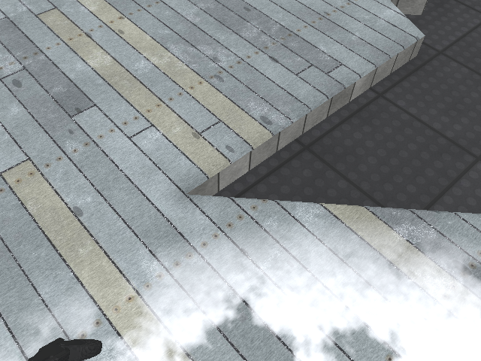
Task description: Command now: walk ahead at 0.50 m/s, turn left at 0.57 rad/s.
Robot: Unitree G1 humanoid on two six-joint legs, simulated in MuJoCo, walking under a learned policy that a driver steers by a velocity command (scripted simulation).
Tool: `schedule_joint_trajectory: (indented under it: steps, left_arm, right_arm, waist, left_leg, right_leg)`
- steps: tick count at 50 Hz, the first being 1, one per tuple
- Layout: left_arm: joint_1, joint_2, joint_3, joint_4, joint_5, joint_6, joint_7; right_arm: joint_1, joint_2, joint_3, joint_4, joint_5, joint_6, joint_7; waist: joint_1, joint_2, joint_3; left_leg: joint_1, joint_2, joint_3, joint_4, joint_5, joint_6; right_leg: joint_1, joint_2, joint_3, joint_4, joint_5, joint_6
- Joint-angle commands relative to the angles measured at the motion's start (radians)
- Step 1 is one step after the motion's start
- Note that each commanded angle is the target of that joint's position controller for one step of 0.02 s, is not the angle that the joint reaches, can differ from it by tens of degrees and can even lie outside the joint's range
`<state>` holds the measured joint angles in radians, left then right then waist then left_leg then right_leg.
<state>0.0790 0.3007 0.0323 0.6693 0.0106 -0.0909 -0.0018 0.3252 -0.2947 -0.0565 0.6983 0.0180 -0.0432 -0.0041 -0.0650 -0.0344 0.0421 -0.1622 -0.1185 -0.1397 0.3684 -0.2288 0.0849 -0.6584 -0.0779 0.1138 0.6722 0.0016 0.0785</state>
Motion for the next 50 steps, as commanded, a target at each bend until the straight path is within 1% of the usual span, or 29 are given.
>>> schedule_joint_trajectory:
  steps: [1,4,5,6,7,8,9,10,11,12,13,15,18,24,28,30,31,32,33,34,35,36,37,38,40,42,44,47,50]
  left_arm:
    - [-0.094,0.075,0.019,-0.082,-0.015,-0.023,-0.011]
    - [-0.066,0.117,0.04,-0.079,-0.021,-0.035,-0.019]
    - [-0.016,0.125,0.048,-0.066,-0.022,-0.039,-0.018]
    - [0.069,0.145,0.062,-0.046,-0.016,-0.043,-0.012]
    - [0.202,0.193,0.077,-0.037,0.002,-0.047,-0.003]
    - [0.298,0.278,0.098,-0.006,0.014,-0.033,-0.002]
    - [0.309,0.209,0.089,0.0,-0.013,-0.026,-0.01]
    - [0.265,0.139,0.071,-0.014,-0.014,-0.022,-0.007]
    - [0.214,0.115,0.06,-0.018,-0.005,-0.015,-0.004]
    - [0.182,0.091,0.052,-0.012,-0.002,-0.011,-0.003]
    - [0.167,0.075,0.046,-0.005,0.004,-0.011,0.0]
    - [0.162,0.066,0.045,0.011,-0.002,-0.017,0.001]
    - [0.176,0.104,0.06,0.041,-0.006,-0.023,0.001]
    - [0.191,0.153,0.071,0.084,-0.013,-0.008,0.007]
    - [0.233,0.187,0.082,0.116,-0.034,0.013,0.007]
    - [0.229,0.218,0.091,0.117,-0.043,0.024,0.012]
    - [0.225,0.234,0.097,0.116,-0.048,0.031,0.016]
    - [0.21,0.23,0.095,0.111,-0.053,0.036,0.019]
    - [0.221,0.192,0.078,0.098,-0.035,0.032,0.023]
    - [0.333,0.032,0.024,0.041,0.014,0.012,0.005]
    - [0.25,0.111,0.031,0.039,-0.019,-0.023,-0.009]
    - [0.149,0.165,0.048,0.015,-0.062,-0.037,-0.015]
    - [0.126,0.147,0.04,0.006,-0.057,-0.044,-0.009]
    - [0.123,0.143,0.041,0.02,-0.03,-0.042,-0.002]
    - [0.171,0.14,0.045,0.039,-0.016,-0.02,-0.004]
    - [0.184,0.106,0.039,0.05,-0.008,-0.001,-0.003]
    - [0.13,0.083,0.031,0.035,-0.007,0.01,-0.001]
    - [0.055,0.061,0.022,0.028,-0.018,0.007,-0.014]
    - [-0.031,0.045,0.013,0.007,-0.031,0.002,-0.029]
  right_arm:
    - [0.022,-0.174,-0.05,-0.044,0.009,-0.004,-0.011]
    - [0.02,-0.163,-0.05,-0.039,0.008,0.004,-0.015]
    - [0.006,-0.156,-0.049,-0.043,0.006,0.008,-0.015]
    - [0.003,-0.124,-0.039,-0.047,0.002,0.008,-0.013]
    - [0.011,-0.061,-0.016,-0.062,-0.008,0.004,-0.008]
    - [0.157,0.005,0.006,-0.085,0.012,-0.005,-0.006]
    - [0.154,-0.093,-0.008,-0.074,0.029,-0.007,-0.01]
    - [0.042,-0.164,-0.029,-0.079,0.024,-0.001,-0.012]
    - [-0.026,-0.165,-0.033,-0.093,0.01,0.004,-0.015]
    - [-0.062,-0.151,-0.035,-0.106,-0.001,0.005,-0.011]
    - [-0.064,-0.131,-0.036,-0.111,0.003,0.007,-0.004]
    - [-0.05,-0.089,-0.03,-0.111,0.014,0.017,0.003]
    - [-0.102,-0.057,-0.021,-0.137,0.005,0.026,0.007]
    - [-0.25,-0.03,-0.007,-0.167,0.006,0.011,0.038]
    - [-0.327,-0.039,-0.009,-0.204,0.01,0.011,0.06]
    - [-0.296,-0.073,-0.026,-0.209,0.003,0.016,0.063]
    - [-0.227,-0.103,-0.043,-0.198,0.0,0.022,0.061]
    - [-0.075,-0.145,-0.07,-0.16,0.002,0.027,0.053]
    - [0.105,-0.209,-0.102,-0.114,0.008,0.037,0.034]
    - [0.07,-0.324,-0.111,-0.121,0.016,0.027,0.024]
    - [0.112,-0.237,-0.085,-0.147,0.008,0.011,0.029]
    - [0.081,-0.181,-0.066,-0.122,-0.004,-0.004,0.034]
    - [0.02,-0.162,-0.058,-0.118,-0.002,-0.013,0.035]
    - [-0.046,-0.129,-0.046,-0.121,-0.006,-0.016,0.033]
    - [-0.102,-0.101,-0.033,-0.127,-0.024,-0.024,0.029]
    - [-0.092,-0.11,-0.033,-0.1,-0.018,-0.036,0.025]
    - [-0.073,-0.127,-0.035,-0.073,-0.019,-0.042,0.016]
    - [-0.052,-0.126,-0.03,-0.043,-0.021,-0.043,0.007]
    - [-0.008,-0.143,-0.032,-0.003,-0.021,-0.049,0.005]
  waist:
    - [-0.009,0.123,-0.045]
    - [0.021,0.155,-0.05]
    - [0.052,0.167,-0.058]
    - [0.096,0.159,-0.102]
    - [0.152,0.068,-0.227]
    - [0.102,-0.235,-0.358]
    - [0.124,-0.227,-0.326]
    - [0.156,-0.117,-0.193]
    - [0.147,-0.054,-0.117]
    - [0.132,-0.043,-0.06]
    - [0.109,-0.068,-0.039]
    - [0.093,-0.095,-0.028]
    - [0.094,-0.056,-0.008]
    - [0.138,-0.025,0.019]
    - [0.147,-0.027,0.045]
    - [0.107,-0.053,0.004]
    - [0.058,-0.061,-0.045]
    - [-0.03,-0.042,-0.122]
    - [-0.108,0.028,-0.211]
    - [0.028,0.32,-0.299]
    - [-0.053,0.211,-0.452]
    - [-0.065,0.147,-0.292]
    - [-0.021,0.088,-0.192]
    - [0.018,0.059,-0.134]
    - [0.073,0.091,-0.109]
    - [0.085,0.079,-0.092]
    - [0.074,0.075,-0.054]
    - [0.037,0.085,-0.025]
    - [-0.005,0.09,0.013]
  left_leg:
    - [-0.085,0.21,-0.184,-0.071,0.125,0.131]
    - [0.0,0.248,-0.284,0.02,0.1,0.107]
    - [-0.001,0.241,-0.295,0.06,0.113,0.093]
    - [-0.024,0.2,-0.271,0.149,0.139,0.064]
    - [-0.119,0.141,-0.196,0.401,0.051,0.027]
    - [-0.464,-0.006,-0.046,0.736,-0.347,-0.048]
    - [-0.623,0.072,-0.043,0.895,-0.352,-0.065]
    - [-0.653,0.111,-0.04,0.941,-0.253,-0.072]
    - [-0.628,0.143,-0.007,0.929,-0.179,-0.078]
    - [-0.607,0.167,-0.006,0.889,-0.128,-0.082]
    - [-0.565,0.193,-0.002,0.858,-0.095,-0.082]
    - [-0.531,0.208,0.029,0.814,-0.075,-0.086]
    - [-0.574,0.224,0.04,0.713,-0.019,-0.101]
    - [-0.521,0.215,0.112,0.407,0.237,-0.087]
    - [-0.492,0.192,0.165,0.291,0.178,-0.043]
    - [-0.391,0.134,0.218,0.267,0.078,-0.001]
    - [-0.287,0.095,0.242,0.255,0.038,0.025]
    - [-0.075,0.054,0.253,0.195,0.089,0.062]
    - [0.236,0.104,0.128,0.18,0.111,0.109]
    - [0.572,0.392,-0.437,0.117,-0.014,0.291]
    - [0.603,0.471,-0.69,-0.047,-0.186,0.338]
    - [0.494,0.439,-0.532,-0.074,-0.121,0.274]
    - [0.342,0.399,-0.403,-0.074,-0.016,0.238]
    - [0.21,0.362,-0.303,-0.079,0.11,0.211]
    - [0.064,0.32,-0.208,-0.126,0.26,0.2]
    - [0.002,0.309,-0.136,-0.16,0.351,0.208]
    - [-0.012,0.296,-0.07,-0.188,0.382,0.198]
    - [0.0,0.26,0.033,-0.205,0.345,0.144]
    - [0.026,0.281,0.071,-0.233,0.255,0.121]
  right_leg:
    - [0.182,0.073,-0.042,-0.12,0.078,-0.002]
    - [0.227,0.074,-0.016,-0.176,-0.036,-0.041]
    - [0.292,0.076,-0.029,-0.203,-0.061,-0.063]
    - [0.428,0.062,-0.036,-0.235,-0.065,-0.095]
    - [0.664,-0.088,0.1,-0.223,-0.124,-0.159]
    - [1.002,-0.325,0.536,-0.287,-0.305,-0.331]
    - [0.993,-0.364,0.716,-0.362,-0.583,-0.346]
    - [0.878,-0.31,0.565,-0.383,-0.59,-0.295]
    - [0.762,-0.263,0.416,-0.389,-0.45,-0.261]
    - [0.671,-0.221,0.311,-0.407,-0.321,-0.252]
    - [0.612,-0.187,0.226,-0.43,-0.241,-0.238]
    - [0.565,-0.161,0.119,-0.469,-0.159,-0.242]
    - [0.566,-0.184,0.03,-0.507,-0.041,-0.271]
    - [0.609,-0.163,-0.17,-0.51,0.078,-0.237]
    - [0.706,-0.198,-0.231,-0.472,0.183,-0.213]
    - [0.746,-0.201,-0.272,-0.357,0.502,-0.193]
    - [0.749,-0.195,-0.292,-0.236,0.651,-0.182]
    - [0.681,-0.168,-0.322,-0.043,0.683,-0.157]
    - [0.452,-0.131,-0.32,0.239,0.442,-0.118]
    - [-0.008,0.058,-0.259,0.606,-0.549,-0.059]
    - [-0.099,0.082,-0.034,0.723,-0.598,-0.067]
    - [-0.166,0.034,-0.032,0.706,-0.495,-0.083]
    - [-0.138,-0.01,-0.043,0.62,-0.404,-0.092]
    - [-0.079,-0.044,-0.048,0.546,-0.352,-0.084]
    - [0.04,-0.07,-0.044,0.476,-0.293,-0.07]
    - [0.062,-0.067,-0.064,0.412,-0.257,-0.043]
    - [0.018,-0.067,-0.072,0.313,-0.156,-0.022]
    - [0.021,-0.054,-0.083,0.12,0.061,-0.031]
    - [0.05,-0.025,-0.098,-0.016,0.176,-0.054]
